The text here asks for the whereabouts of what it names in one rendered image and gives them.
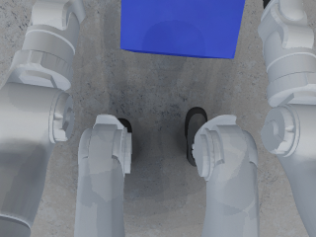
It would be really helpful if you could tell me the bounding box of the right robot foot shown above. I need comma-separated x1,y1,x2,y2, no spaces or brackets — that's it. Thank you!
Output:
185,107,207,167

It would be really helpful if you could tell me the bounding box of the robot right upper arm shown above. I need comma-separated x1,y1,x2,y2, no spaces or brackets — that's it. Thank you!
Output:
261,103,316,237

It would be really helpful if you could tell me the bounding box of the right robot thigh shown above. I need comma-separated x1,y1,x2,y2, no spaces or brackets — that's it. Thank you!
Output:
196,124,261,237

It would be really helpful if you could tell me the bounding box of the left robot forearm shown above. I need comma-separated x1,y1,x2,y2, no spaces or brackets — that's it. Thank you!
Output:
0,0,86,91

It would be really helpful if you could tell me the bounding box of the right robot forearm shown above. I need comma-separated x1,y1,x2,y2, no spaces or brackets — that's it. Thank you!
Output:
257,0,316,108

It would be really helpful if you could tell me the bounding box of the carton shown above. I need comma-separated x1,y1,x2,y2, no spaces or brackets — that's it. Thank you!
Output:
119,0,246,59

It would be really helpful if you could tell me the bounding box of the robot left upper arm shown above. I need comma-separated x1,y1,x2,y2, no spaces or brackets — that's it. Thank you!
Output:
0,82,75,237

